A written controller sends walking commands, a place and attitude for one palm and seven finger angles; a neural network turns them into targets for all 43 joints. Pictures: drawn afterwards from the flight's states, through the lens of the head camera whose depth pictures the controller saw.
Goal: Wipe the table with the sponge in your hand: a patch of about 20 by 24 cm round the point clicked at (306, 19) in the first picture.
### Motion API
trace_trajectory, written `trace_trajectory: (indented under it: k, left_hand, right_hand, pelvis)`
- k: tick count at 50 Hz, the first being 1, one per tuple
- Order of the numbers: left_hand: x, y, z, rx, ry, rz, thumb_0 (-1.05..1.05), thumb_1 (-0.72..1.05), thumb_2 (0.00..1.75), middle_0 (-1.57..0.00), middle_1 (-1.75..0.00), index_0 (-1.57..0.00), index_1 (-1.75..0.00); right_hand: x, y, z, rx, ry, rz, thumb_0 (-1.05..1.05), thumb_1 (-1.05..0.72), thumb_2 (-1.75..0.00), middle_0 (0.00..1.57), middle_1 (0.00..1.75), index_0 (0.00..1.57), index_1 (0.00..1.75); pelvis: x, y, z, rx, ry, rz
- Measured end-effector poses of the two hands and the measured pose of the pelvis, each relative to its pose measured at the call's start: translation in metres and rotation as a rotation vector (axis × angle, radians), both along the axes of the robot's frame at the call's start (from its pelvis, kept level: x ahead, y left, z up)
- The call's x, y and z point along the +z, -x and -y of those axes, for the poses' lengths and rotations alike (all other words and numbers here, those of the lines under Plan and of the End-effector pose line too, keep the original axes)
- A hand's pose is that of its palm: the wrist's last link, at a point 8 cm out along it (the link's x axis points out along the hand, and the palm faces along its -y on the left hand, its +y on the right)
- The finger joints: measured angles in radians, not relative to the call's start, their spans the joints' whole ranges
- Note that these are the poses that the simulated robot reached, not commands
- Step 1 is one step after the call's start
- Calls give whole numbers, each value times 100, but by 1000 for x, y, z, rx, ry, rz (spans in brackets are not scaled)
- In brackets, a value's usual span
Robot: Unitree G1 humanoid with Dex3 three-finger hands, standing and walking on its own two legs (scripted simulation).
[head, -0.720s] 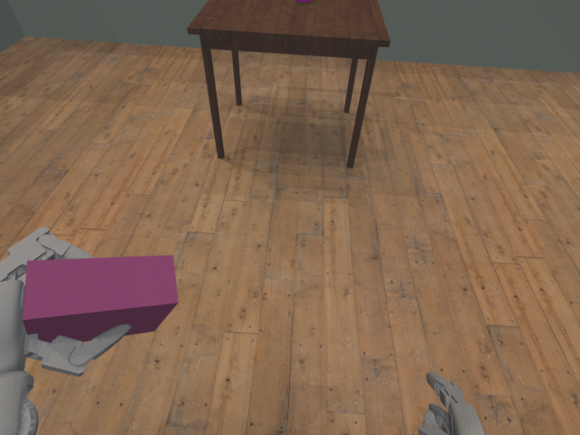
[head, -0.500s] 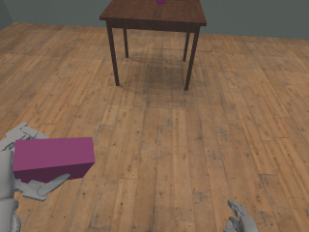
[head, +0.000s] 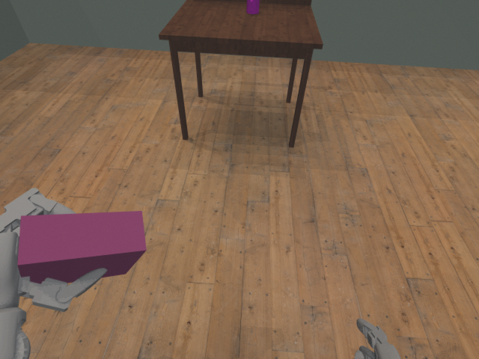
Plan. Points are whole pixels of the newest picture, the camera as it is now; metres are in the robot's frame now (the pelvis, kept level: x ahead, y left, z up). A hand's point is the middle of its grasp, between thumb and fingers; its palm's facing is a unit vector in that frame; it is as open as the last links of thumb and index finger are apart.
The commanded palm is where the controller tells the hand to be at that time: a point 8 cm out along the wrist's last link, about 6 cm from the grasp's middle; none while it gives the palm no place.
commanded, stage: walk to a spot facing it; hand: left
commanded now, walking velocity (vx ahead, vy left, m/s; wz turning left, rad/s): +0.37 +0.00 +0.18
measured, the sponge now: (100, 248) +0.22 +0.20 +0.14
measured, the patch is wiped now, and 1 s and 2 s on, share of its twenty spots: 0.00 0.00 0.00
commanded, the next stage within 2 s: none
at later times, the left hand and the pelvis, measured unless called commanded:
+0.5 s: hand (99, 184) +0.31 +0.23 +0.17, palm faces +0.39 -0.77 -0.49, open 9.6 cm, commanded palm +0.26 +0.27 +0.18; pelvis +0.11 -0.02 +0.00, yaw +3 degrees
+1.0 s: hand (115, 127) +0.46 +0.25 +0.17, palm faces +0.53 -0.75 -0.39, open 9.6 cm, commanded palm +0.39 +0.28 +0.18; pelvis +0.26 -0.02 -0.01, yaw +6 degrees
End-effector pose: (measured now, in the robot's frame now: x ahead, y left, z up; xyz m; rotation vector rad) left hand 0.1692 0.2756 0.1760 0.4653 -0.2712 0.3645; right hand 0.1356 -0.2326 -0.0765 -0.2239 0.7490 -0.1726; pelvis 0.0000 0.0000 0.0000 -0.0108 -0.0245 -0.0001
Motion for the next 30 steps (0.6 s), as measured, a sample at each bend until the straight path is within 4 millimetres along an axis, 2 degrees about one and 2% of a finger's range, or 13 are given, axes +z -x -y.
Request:
trace_trajectory:
  k: [8, 12, 15, 19, 22, 27, 30]
  left_hand:
    - [-8, -15, -13, 40, 11, 47, 0, -44, 97, -81, -132, -81, -132]
    - [-11, -31, -25, 55, 15, 53, 0, -44, 97, -81, -132, -81, -132]
    - [-7, -48, -28, 60, -18, 21, 0, -44, 97, -81, -132, -81, -132]
    - [6, -70, -18, 37, -47, -5, 0, -44, 97, -81, -132, -81, -132]
    - [13, -86, -3, 17, -72, -23, 0, -44, 97, -81, -132, -81, -132]
    - [8, -115, 20, 20, -146, -31, 0, -44, 98, -81, -132, -81, -132]
    - [2, -129, 24, 46, -107, -34, 0, -44, 98, -81, -132, -81, -132]
  right_hand:
    - [-15, -15, 2, 15, 27, -71, 2, -90, -90, 20, 30, 20, 30]
    - [-17, -33, -7, 18, 33, -84, 2, -90, -90, 20, 30, 20, 30]
    - [-15, -49, -19, 20, -6, -72, 2, -90, -90, 20, 30, 20, 30]
    - [-10, -71, -31, 48, -71, -73, 2, -90, -90, 20, 30, 20, 30]
    - [-12, -92, -31, 62, -103, -65, 2, -90, -90, 20, 30, 20, 30]
    - [-35, -135, -11, 85, -116, -63, 1, -90, -90, 20, 30, 20, 31]
    - [-40, -161, 8, 102, -85, -95, 1, -90, -90, 20, 30, 20, 31]
  pelvis:
    - [-10, -25, -4, 49, -4, 7]
    - [-12, -43, -13, 44, -34, 11]
    - [-6, -55, -12, 52, -15, -4]
    - [4, -75, -4, 47, 7, -22]
    - [6, -92, 5, 40, 11, -27]
    - [-13, -123, 27, 71, 2, -11]
    - [-14, -136, 34, 89, -6, 1]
